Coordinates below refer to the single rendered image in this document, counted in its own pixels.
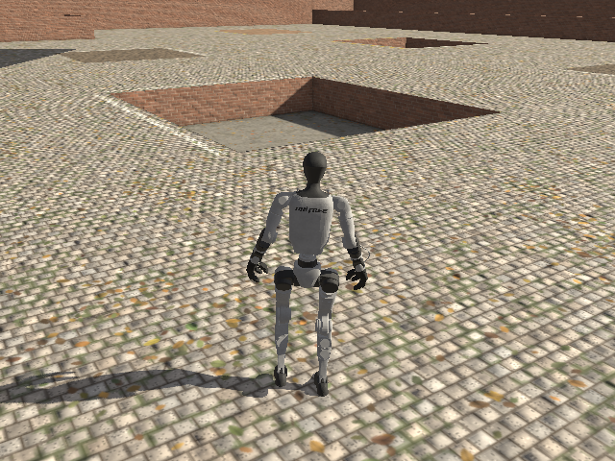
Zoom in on robot left hand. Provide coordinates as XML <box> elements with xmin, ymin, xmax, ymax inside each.
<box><xmin>246</xmin><ymin>260</ymin><xmax>268</xmax><ymax>282</ymax></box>

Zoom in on right robot thigh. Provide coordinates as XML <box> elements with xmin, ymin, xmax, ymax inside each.
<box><xmin>315</xmin><ymin>268</ymin><xmax>339</xmax><ymax>336</ymax></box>

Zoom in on robot right shin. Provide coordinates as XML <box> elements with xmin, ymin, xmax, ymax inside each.
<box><xmin>317</xmin><ymin>319</ymin><xmax>332</xmax><ymax>383</ymax></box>

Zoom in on robot right forearm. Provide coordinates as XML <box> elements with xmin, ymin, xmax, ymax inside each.
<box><xmin>347</xmin><ymin>235</ymin><xmax>365</xmax><ymax>272</ymax></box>

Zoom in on robot left upper arm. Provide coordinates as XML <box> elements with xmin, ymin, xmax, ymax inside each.
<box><xmin>261</xmin><ymin>192</ymin><xmax>293</xmax><ymax>244</ymax></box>

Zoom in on robot right upper arm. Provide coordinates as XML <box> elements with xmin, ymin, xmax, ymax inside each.
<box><xmin>332</xmin><ymin>195</ymin><xmax>357</xmax><ymax>249</ymax></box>

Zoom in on robot right hand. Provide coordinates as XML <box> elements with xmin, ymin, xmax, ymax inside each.
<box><xmin>346</xmin><ymin>269</ymin><xmax>368</xmax><ymax>290</ymax></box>

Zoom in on robot left forearm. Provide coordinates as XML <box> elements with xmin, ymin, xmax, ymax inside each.
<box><xmin>250</xmin><ymin>228</ymin><xmax>270</xmax><ymax>264</ymax></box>

